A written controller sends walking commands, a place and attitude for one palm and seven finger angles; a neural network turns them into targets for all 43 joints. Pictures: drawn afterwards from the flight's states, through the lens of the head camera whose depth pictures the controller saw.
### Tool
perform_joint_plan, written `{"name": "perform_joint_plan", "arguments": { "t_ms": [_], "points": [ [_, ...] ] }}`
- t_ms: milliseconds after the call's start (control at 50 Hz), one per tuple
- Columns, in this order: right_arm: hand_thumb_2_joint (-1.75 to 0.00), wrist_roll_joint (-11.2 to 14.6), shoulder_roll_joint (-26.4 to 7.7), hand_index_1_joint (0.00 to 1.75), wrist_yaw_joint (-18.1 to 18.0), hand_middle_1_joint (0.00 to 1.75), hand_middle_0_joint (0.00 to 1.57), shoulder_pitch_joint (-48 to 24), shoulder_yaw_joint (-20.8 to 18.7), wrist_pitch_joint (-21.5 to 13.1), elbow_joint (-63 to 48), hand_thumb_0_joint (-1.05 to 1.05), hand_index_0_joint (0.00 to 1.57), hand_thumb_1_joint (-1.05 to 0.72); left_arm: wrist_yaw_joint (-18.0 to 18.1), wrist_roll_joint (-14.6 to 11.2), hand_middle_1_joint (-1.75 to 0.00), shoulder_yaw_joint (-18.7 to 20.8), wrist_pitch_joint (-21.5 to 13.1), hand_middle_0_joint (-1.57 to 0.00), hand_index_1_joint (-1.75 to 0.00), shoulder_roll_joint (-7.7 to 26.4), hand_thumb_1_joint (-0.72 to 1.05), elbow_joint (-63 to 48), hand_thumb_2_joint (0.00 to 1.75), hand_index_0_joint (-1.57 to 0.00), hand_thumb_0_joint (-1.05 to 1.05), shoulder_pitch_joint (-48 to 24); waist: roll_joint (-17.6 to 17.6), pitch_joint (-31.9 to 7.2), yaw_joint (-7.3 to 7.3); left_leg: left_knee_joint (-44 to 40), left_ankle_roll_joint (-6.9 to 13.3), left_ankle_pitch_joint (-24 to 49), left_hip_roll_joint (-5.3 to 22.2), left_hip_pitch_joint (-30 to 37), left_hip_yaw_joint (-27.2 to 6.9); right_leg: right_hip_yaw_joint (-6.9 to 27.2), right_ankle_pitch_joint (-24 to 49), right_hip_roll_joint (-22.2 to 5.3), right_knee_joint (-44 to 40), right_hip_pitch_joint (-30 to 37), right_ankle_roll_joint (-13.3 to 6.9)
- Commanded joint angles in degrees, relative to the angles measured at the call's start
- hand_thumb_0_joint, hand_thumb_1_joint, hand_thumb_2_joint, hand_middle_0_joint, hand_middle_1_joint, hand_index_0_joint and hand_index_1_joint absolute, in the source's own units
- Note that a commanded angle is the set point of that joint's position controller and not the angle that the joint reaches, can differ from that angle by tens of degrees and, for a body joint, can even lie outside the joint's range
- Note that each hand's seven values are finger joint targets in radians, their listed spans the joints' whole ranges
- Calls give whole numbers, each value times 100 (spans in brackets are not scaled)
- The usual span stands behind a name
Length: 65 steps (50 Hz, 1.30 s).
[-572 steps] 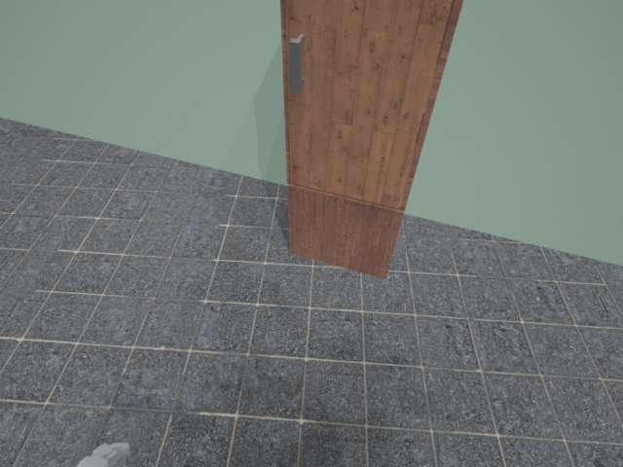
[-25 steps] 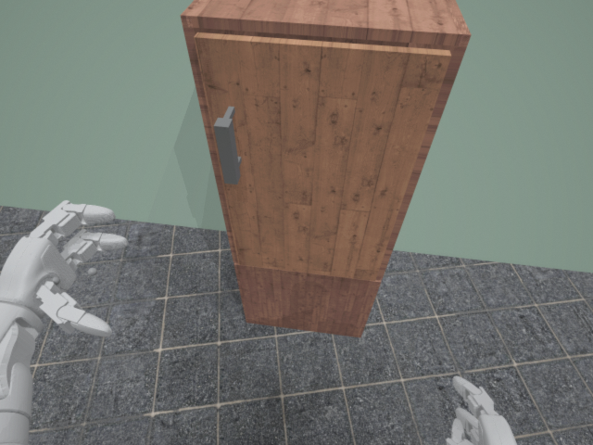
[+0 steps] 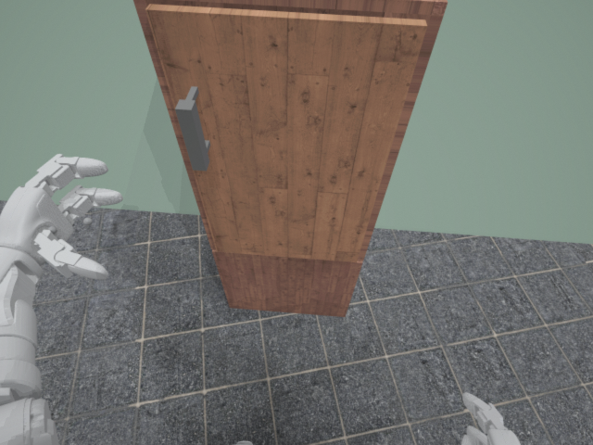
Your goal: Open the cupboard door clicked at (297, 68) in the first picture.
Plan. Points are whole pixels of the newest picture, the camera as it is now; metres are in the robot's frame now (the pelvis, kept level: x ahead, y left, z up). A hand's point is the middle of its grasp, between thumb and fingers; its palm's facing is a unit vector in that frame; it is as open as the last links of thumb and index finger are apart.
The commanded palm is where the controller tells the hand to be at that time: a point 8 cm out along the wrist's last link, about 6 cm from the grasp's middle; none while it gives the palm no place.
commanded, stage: move the hooked fingers beside the handle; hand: left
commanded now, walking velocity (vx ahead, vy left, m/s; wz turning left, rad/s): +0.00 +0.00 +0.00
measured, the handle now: (197, 129) +0.57 +0.18 +0.09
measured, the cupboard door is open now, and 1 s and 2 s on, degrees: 0 0 0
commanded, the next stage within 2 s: none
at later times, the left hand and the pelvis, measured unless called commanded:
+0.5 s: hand (107, 191) +0.42 +0.27 +0.11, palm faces -0.08 -1.00 -0.01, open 14.0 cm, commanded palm +0.40 +0.32 +0.10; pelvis +0.01 +0.03 +0.00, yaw +0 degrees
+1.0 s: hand (140, 151) +0.50 +0.25 +0.10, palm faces -0.05 -1.00 -0.03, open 14.0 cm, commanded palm +0.49 +0.31 +0.09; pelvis +0.00 +0.02 -0.01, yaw -1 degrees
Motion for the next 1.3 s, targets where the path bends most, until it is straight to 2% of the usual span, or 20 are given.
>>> {"name": "perform_joint_plan", "arguments": {
  "t_ms": [0,60,140,160,240,320,400,460,520,580,640,700,740,820,880,960,1080,1120,1180,1280],
  "points": [
    [-90,25,-836,30,-9,30,20,101,-370,-151,-856,0,20,-90,68,-116,-120,698,-255,-30,-120,1981,-50,-803,30,-30,0,-1393,189,-1721,184,-483,83,1404,-71,293,-177,714,1731,-248,-486,1172,240],
    [-90,10,-830,30,34,30,20,222,-423,-77,-914,0,20,-90,116,-105,-120,753,-407,-30,-120,2040,-50,-1056,30,-30,0,-1628,316,-1978,170,-444,94,1648,-66,472,-166,695,2009,-190,-397,1213,232],
    [-90,-7,-804,30,47,30,20,323,-454,-23,-930,0,20,-90,160,-167,-120,442,-605,-30,-120,1630,-50,-1482,30,-30,0,-1849,403,-2167,48,-426,104,2060,-28,960,-222,542,2172,-88,-347,983,185],
    [-90,-4,-835,30,40,30,20,412,-494,11,-852,0,20,-90,184,-150,-120,639,-613,-30,-120,1836,-50,-1435,30,-30,0,-1832,380,-2225,38,-437,97,2099,-2,1019,-235,531,2182,-78,-356,952,205],
    [-90,5,-847,30,13,30,20,431,-459,90,-762,0,20,-90,191,-105,-120,355,-522,-30,-120,1612,-50,-1092,30,-30,0,-2319,426,-1824,-94,-493,84,1814,-14,940,-295,468,1812,-78,-419,637,164],
    [-90,-16,-841,30,19,30,20,514,-471,165,-681,0,20,-90,331,108,-120,159,-515,-30,-120,1530,-50,-938,30,-30,0,-2597,701,-1865,-147,-524,15,1962,40,1280,-414,365,1560,-76,-432,241,146],
    [-90,-48,-855,30,56,30,20,583,-463,239,-646,0,20,-90,503,178,-120,-89,-615,-30,-120,1285,-50,-803,30,-30,0,-3002,641,-2050,-212,-503,-83,2246,111,1612,-574,278,1421,-56,-368,-50,140],
    [-90,-73,-884,30,83,30,20,659,-453,331,-588,0,20,-90,593,216,-120,86,-619,-30,-120,1455,-50,-345,30,-30,0,-3133,426,-2080,-186,-457,-94,2306,108,1475,-572,281,1498,-54,-324,19,139],
    [-90,-67,-898,30,83,30,20,686,-417,436,-533,0,20,-90,688,378,-120,-71,-605,-30,-120,1445,-50,213,30,-30,0,-3659,239,-1715,-345,-493,-51,1734,111,1105,-563,271,1194,-80,-323,-203,164],
    [-90,-104,-917,30,105,30,20,784,-432,506,-509,0,20,-90,773,513,-120,16,-771,-30,-120,1635,-50,290,30,-30,0,-3973,588,-2047,-295,-394,-106,2057,123,1326,-599,291,1269,-78,-229,-266,138],
    [-90,-151,-892,30,153,30,20,876,-450,544,-475,0,20,-90,828,544,-120,-251,-1012,-30,-120,1381,-50,-79,30,-30,0,-4434,1034,-2459,-355,-277,-262,2722,196,1905,-781,256,1251,-44,-135,-577,119],
    [-90,-162,-927,30,168,30,20,982,-459,642,-358,0,20,-90,846,510,-120,-177,-1036,-30,-120,1412,-50,331,30,-30,0,-4517,576,-2498,-452,-255,-216,2543,212,1759,-764,256,1279,-13,-166,-509,166],
    [-90,-144,-968,30,140,30,20,1036,-437,717,-299,0,20,-90,847,505,-120,-82,-944,-30,-120,1535,-50,869,30,-30,0,-4597,221,-2150,-514,-273,-89,1973,165,1205,-657,272,1197,-14,-190,-414,165],
    [-90,-144,-1027,30,96,30,20,1159,-382,820,-265,0,20,-90,948,832,-120,-28,-799,-30,-120,2029,-50,1395,30,-30,0,-5097,400,-1790,-633,-279,11,1289,105,567,-597,352,929,-62,-183,-542,180],
    [-90,-197,-1033,30,116,30,20,1303,-392,866,-271,0,20,-90,1009,933,-120,103,-1022,-30,-120,2288,-50,1198,30,-30,0,-5332,827,-2399,-621,-128,-41,1657,122,925,-624,388,1060,-22,-82,-584,171],
    [-90,-230,-1055,30,130,30,20,1500,-412,957,-229,0,20,-90,881,810,-120,471,-1204,-30,-120,2707,-50,1138,30,-30,0,-5498,615,-3121,-611,64,17,2129,117,871,-531,478,1694,33,3,7,201],
    [-90,-190,-1093,30,98,30,20,1667,-352,1156,-219,0,20,-90,731,1068,-120,300,-696,-30,-120,2921,-50,2109,30,-30,0,-5522,652,-2223,-792,114,132,1634,75,0,-376,534,1587,19,-102,-204,246],
    [-90,-204,-1102,30,99,30,20,1751,-348,1198,-261,0,20,-90,754,1117,-120,390,-686,-30,-120,3134,-50,2033,30,-30,0,-5560,567,-2336,-790,163,149,1703,80,-114,-359,572,1702,22,-89,-94,258],
    [-90,-252,-1077,30,113,30,20,1846,-370,1236,-223,0,20,-90,730,1087,-120,282,-863,-30,-120,3006,-50,1672,30,-30,0,-6046,1075,-2821,-909,286,99,2144,125,450,-399,532,1893,61,-11,-330,248],
    [-90,-246,-1103,30,139,30,20,1906,-381,1334,-259,0,20,-90,545,965,-120,431,-811,-30,-120,3024,-50,1942,30,-30,0,-5501,812,-2947,-832,339,121,2369,131,365,-364,520,2173,102,35,-176,255]
  ]
}}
